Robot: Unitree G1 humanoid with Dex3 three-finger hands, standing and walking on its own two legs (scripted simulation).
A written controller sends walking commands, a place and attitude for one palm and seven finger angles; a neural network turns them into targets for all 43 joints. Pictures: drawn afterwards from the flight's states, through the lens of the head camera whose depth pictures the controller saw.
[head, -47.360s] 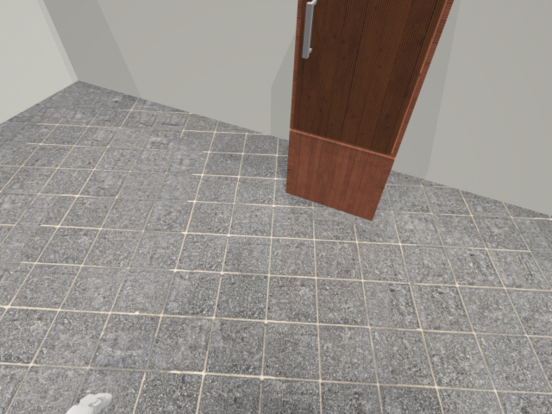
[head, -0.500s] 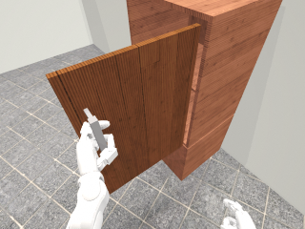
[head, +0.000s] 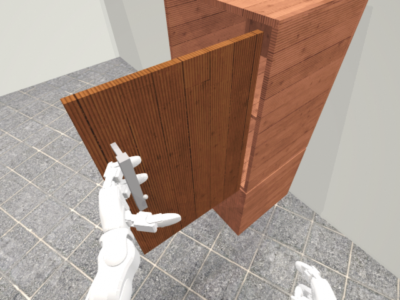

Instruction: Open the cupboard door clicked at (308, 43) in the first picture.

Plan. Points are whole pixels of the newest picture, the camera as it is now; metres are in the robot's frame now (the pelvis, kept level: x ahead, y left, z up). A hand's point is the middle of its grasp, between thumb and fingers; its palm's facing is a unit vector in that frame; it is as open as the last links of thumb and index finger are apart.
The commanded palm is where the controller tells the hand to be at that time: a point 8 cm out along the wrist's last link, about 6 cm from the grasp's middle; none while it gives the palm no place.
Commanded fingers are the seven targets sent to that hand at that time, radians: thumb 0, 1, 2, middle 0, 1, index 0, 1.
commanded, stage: open thumb and fingers to let go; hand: left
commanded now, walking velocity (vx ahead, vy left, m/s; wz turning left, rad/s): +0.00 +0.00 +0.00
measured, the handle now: (129, 178) +0.33 +0.16 +0.09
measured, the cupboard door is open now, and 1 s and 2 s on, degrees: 88 89 89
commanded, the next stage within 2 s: slide the hand sideways off the handle in 0.20 s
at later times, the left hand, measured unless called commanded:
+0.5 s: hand (139, 215) +0.26 +0.13 +0.08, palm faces -0.14 -0.99 -0.09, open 16.0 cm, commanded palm +0.24 +0.18 +0.08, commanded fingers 0.00 -0.50 0.30 -0.15 -0.30 -0.15 -0.30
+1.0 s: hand (114, 232) +0.22 +0.16 +0.08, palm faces -0.07 -1.00 -0.04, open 16.2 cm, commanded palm +0.20 +0.23 +0.08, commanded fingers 0.00 -0.50 0.30 -0.15 -0.30 -0.15 -0.30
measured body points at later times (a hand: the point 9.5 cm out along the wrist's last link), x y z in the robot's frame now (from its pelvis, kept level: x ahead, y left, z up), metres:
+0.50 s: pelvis -0.01 +0.03 +0.00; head -0.01 +0.02 +0.45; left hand +0.26 +0.18 +0.09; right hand +0.15 -0.19 -0.10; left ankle +0.03 +0.15 -0.71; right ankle -0.03 -0.09 -0.71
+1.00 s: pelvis -0.01 +0.02 +0.00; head -0.01 +0.01 +0.45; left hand +0.22 +0.22 +0.09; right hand +0.17 -0.20 -0.08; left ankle +0.03 +0.15 -0.71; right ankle -0.03 -0.09 -0.71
